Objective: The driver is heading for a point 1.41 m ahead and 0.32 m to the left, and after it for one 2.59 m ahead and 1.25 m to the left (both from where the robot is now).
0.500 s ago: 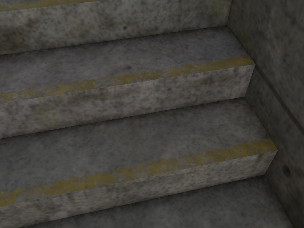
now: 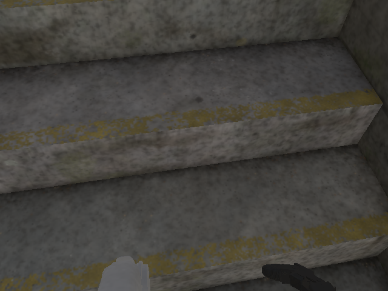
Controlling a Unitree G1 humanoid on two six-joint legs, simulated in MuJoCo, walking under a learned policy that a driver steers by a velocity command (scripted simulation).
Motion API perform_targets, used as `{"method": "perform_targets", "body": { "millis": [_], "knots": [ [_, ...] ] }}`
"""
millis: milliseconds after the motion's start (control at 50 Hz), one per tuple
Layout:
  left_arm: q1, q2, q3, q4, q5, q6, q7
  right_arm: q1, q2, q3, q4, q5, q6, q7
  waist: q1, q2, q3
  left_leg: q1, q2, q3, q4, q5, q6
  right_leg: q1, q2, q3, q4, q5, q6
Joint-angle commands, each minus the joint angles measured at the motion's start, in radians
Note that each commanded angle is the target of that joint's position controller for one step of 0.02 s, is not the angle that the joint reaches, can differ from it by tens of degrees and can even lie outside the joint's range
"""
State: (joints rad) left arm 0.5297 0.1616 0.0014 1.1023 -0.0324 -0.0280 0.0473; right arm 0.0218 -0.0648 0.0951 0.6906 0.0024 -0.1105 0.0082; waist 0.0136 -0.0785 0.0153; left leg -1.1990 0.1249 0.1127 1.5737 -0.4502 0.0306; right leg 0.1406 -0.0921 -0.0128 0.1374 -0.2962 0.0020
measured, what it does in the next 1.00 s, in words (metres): climbs: left foot 0.18 m higher, then right foot 0.18 m higher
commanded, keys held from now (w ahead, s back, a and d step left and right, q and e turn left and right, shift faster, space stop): w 1.00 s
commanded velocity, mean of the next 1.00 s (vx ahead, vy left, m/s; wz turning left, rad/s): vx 0.49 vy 0.00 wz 0.00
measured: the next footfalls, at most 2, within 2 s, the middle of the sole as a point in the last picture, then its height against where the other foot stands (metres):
left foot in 0.02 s outside the picture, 0.18 m higher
right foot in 0.62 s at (218, 221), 0.18 m higher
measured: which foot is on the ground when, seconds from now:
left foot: up 0.00-0.00, down 0.02-0.66, up 0.68-1.00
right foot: down 0.00-0.04, up 0.06-0.60, down 0.62-1.00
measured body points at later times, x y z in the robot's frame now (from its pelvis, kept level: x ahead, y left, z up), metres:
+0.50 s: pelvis +0.26 +0.06 +0.18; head +0.29 +0.09 +0.63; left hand +0.44 +0.21 +0.05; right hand +0.12 -0.11 +0.05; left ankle +0.17 +0.13 -0.56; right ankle +0.40 -0.06 -0.24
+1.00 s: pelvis +0.58 +0.05 +0.36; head +0.60 +0.06 +0.81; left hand +0.45 +0.23 +0.22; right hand +0.84 -0.08 +0.30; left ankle +0.72 +0.18 -0.10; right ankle +0.48 -0.04 -0.38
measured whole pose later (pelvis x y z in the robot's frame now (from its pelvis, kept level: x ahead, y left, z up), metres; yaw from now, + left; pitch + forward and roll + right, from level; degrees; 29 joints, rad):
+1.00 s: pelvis +0.58 +0.05 +0.36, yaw -1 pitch +6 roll +2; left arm 0.55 0.09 -0.02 1.19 0.06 -0.10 -0.05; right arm -0.08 -0.04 0.08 0.68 -0.01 -0.01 0.02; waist 0.02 -0.05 -0.07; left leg -1.39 0.06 0.05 1.88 -0.31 0.18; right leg -0.11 -0.01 -0.05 0.33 -0.32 -0.06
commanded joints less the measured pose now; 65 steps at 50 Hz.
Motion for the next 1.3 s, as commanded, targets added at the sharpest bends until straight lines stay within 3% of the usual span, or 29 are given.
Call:
{"method": "perform_targets", "body": {
  "millis": [20,60,160,220,240,320,340,420,440,500,520,580,600,620,640,660,700,740,800,820,880,900,960,980,1080,1120,1140,1240,1300],
  "knots": [
    [-0.074,0.364,0.072,-0.060,-0.006,-0.014,-0.022,0.374,-0.319,-0.124,-0.008,0.006,-0.002,-0.025,-0.341,-0.227,-0.345,1.001,-0.175,-0.027,-0.443,-0.019,0.082,-0.228,-0.112,0.024,0.421,1.865,-0.114],
    [-0.028,0.067,0.025,-0.119,0.037,-0.073,-0.057,0.650,-0.530,-0.178,0.190,-0.063,0.020,-0.030,-0.221,0.598,-0.511,1.305,0.222,-1.113,-1.223,0.233,0.259,-0.611,0.263,0.307,1.214,0.088,-0.083],
    [-0.295,0.029,0.003,-0.290,-0.004,-0.039,-0.098,0.308,-0.053,-0.072,0.317,-0.047,0.042,0.023,0.022,0.099,0.037,0.631,0.142,-0.553,-1.199,-0.243,0.095,-0.949,0.095,0.215,1.794,0.221,-0.192],
    [-0.252,0.017,-0.009,-0.254,0.059,-0.026,-0.150,0.209,-0.071,-0.058,0.324,-0.111,0.022,0.028,0.074,0.094,0.059,0.579,0.042,-0.290,-1.248,0.007,0.107,-1.205,0.165,0.258,1.792,0.407,-0.357],
    [-0.227,-0.072,-0.017,-0.280,0.081,-0.009,-0.080,0.320,-0.087,-0.088,0.394,-0.021,-0.008,0.031,0.131,0.087,0.041,0.662,0.050,-0.200,-1.200,-0.023,0.019,-1.199,0.166,0.186,1.839,0.355,-0.215],
    [-0.328,-0.031,-0.008,-0.285,0.054,0.005,-0.030,0.414,-0.146,-0.092,0.417,-0.021,-0.042,0.017,0.059,0.131,0.023,0.691,0.062,-0.148,-1.288,0.043,0.049,-1.265,0.168,0.036,1.826,0.413,-0.103],
    [-0.429,0.065,-0.018,-0.302,0.008,0.020,-0.106,0.467,-0.203,-0.083,0.391,-0.182,-0.017,0.036,-0.024,0.383,-0.085,0.884,0.048,-0.177,-1.312,0.096,0.105,-1.506,0.167,0.100,2.014,0.384,-0.206],
    [-0.598,0.001,-0.069,-0.371,0.028,-0.033,-0.112,0.672,-0.090,-0.032,0.517,-0.207,0.043,0.057,-0.064,0.098,0.028,1.306,0.188,-0.302,-1.325,0.095,0.178,-2.029,0.100,0.200,2.066,0.262,-0.359],
    [-0.708,-0.114,-0.073,-0.444,0.056,-0.035,-0.058,0.557,-0.168,-0.078,0.453,0.006,-0.009,0.014,-0.028,0.067,0.128,1.056,0.120,-0.172,-1.405,0.123,0.069,-1.766,0.099,-0.029,1.994,0.050,-0.173],
    [-0.794,-0.036,-0.074,-0.539,0.044,0.014,-0.051,0.643,-0.145,-0.067,0.500,0.032,-0.027,-0.048,-0.078,0.141,0.113,0.975,0.084,-0.137,-1.615,0.362,0.111,-1.459,0.020,-0.224,1.649,-0.012,-0.093],
    [-0.989,-0.040,-0.112,-0.609,0.044,0.088,-0.108,0.796,-0.097,-0.024,0.554,-0.175,0.013,0.068,-0.096,0.275,-0.162,0.997,0.173,-0.181,-1.609,0.459,0.196,-1.377,-0.001,-0.068,1.437,0.067,-0.259],
    [-0.718,0.033,-0.079,-0.514,0.096,0.113,-0.180,0.580,-0.320,-0.085,0.442,-0.078,-0.015,0.134,0.113,0.306,-0.235,1.236,0.190,-0.042,-1.397,1.868,0.316,-1.086,0.148,-0.223,1.230,-0.060,-0.188],
    [-0.425,-0.013,-0.061,-0.354,0.044,0.047,-0.096,0.610,-0.308,-0.129,0.414,0.056,-0.020,0.003,0.086,0.149,-0.263,1.357,0.122,0.045,-1.197,1.962,0.177,-0.879,0.247,-0.390,1.104,-0.310,-0.195],
    [-0.302,-0.033,-0.063,-0.315,0.006,0.013,-0.064,0.682,-0.342,-0.126,0.450,0.074,-0.023,-0.038,0.134,0.255,-0.307,1.350,0.166,-0.007,-1.020,2.007,0.155,-0.696,0.246,-0.292,0.968,-0.283,-0.199],
    [-0.173,0.037,-0.030,-0.263,0.018,-0.007,-0.056,0.622,-0.325,-0.134,0.422,0.062,-0.032,-0.052,0.199,0.316,-0.358,1.270,0.145,-0.028,-0.810,1.825,0.142,-0.512,0.184,-0.058,0.881,-0.245,-0.233],
    [-0.029,0.125,-0.043,-0.216,0.074,0.054,-0.101,0.673,-0.145,-0.077,0.452,-0.204,0.019,0.147,0.242,-0.010,-0.451,0.575,-0.038,-0.215,-0.503,1.160,0.189,-0.057,-0.039,0.627,0.557,0.052,-0.444],
    [0.108,0.231,0.033,-0.128,0.125,0.049,-0.122,0.545,-0.180,-0.153,0.443,-0.044,0.025,0.187,0.233,0.036,-0.189,0.215,-0.260,-0.563,0.496,0.682,0.171,-0.275,-0.196,0.984,0.245,-0.030,-0.430],
    [-0.180,0.039,0.036,-0.047,0.025,-0.029,-0.066,0.226,-0.058,-0.120,0.136,-0.048,-0.040,0.042,-0.008,0.070,-0.142,0.197,-0.188,-0.328,0.560,0.400,0.150,-0.409,-0.167,0.555,0.311,-0.175,-0.285],
    [-0.227,-0.105,-0.013,0.005,0.051,-0.089,-0.026,0.251,0.025,-0.071,0.121,-0.043,0.013,-0.012,-0.099,0.129,0.058,0.130,-0.127,-0.274,0.446,0.339,0.127,-0.634,-0.065,0.196,0.263,0.040,-0.153],
    [-0.350,-0.045,-0.017,-0.069,0.136,-0.078,-0.115,0.184,-0.080,-0.081,0.130,0.003,0.066,0.055,-0.097,0.126,0.006,0.087,-0.111,-0.288,0.522,0.400,0.215,-0.733,-0.062,0.185,0.222,0.227,-0.230],
    [-0.077,-0.059,-0.031,0.022,0.171,-0.071,-0.119,0.102,-0.077,-0.065,0.103,-0.033,0.066,0.077,-0.068,0.020,-0.031,-0.279,-0.127,-0.254,0.871,0.227,0.293,-0.471,-0.059,0.188,0.202,0.174,-0.257],
    [-0.039,-0.001,0.000,0.061,0.033,-0.110,-0.077,-0.042,0.068,-0.041,-0.008,0.001,0.040,-0.016,-0.036,0.020,0.104,-0.246,-0.113,-0.151,0.774,0.120,0.169,-0.493,-0.105,0.163,0.086,0.053,-0.196],
    [0.022,0.013,-0.006,0.078,0.022,-0.122,-0.018,-0.244,0.025,-0.021,-0.135,-0.020,0.054,-0.043,-0.009,0.097,0.097,-0.020,-0.019,-0.025,0.327,0.170,0.101,-0.558,-0.073,0.123,-0.095,0.084,-0.168],
    [-0.043,0.079,-0.011,0.016,0.162,-0.076,-0.125,-0.308,-0.134,-0.032,-0.148,0.006,0.121,0.023,-0.054,-0.027,-0.182,0.227,-0.044,-0.038,0.040,0.163,0.187,-0.668,-0.015,0.016,-0.066,0.270,-0.206],
    [0.008,0.250,0.055,0.009,0.075,-0.108,-0.182,-0.038,-0.168,-0.068,-0.031,-0.030,0.169,0.072,-0.135,-0.125,-0.264,0.469,-0.258,0.104,-0.632,0.100,0.094,-0.005,-0.199,-0.026,0.341,1.927,-0.351],
    [0.099,0.075,0.017,-0.005,0.178,-0.072,-0.239,0.487,-0.286,-0.101,0.190,-0.013,0.161,0.026,-0.206,0.256,-0.540,1.291,-0.033,-0.686,-0.929,0.318,0.358,-0.730,0.015,0.116,0.917,0.907,-0.235],
    [-0.046,0.102,0.048,-0.014,0.106,-0.051,-0.237,0.577,-0.329,-0.125,0.210,-0.080,0.149,0.027,-0.268,0.309,-0.348,1.183,0.031,-1.001,-1.158,-0.029,0.358,-1.014,0.180,0.288,1.407,0.427,-0.204],
    [-0.306,-0.005,-0.008,-0.193,0.088,-0.038,-0.118,0.278,-0.027,-0.064,0.403,-0.068,0.062,0.049,0.039,0.055,-0.157,0.972,-0.014,-0.523,-1.061,0.376,0.142,-1.512,0.151,0.318,1.977,0.285,-0.280],
    [-0.377,0.017,-0.031,-0.241,0.073,-0.021,-0.113,0.205,-0.035,-0.063,0.386,-0.101,0.030,0.069,0.105,0.026,-0.096,0.679,-0.105,-0.260,-1.183,0.362,0.114,-1.420,0.062,0.086,1.858,0.251,-0.268]
  ]
}}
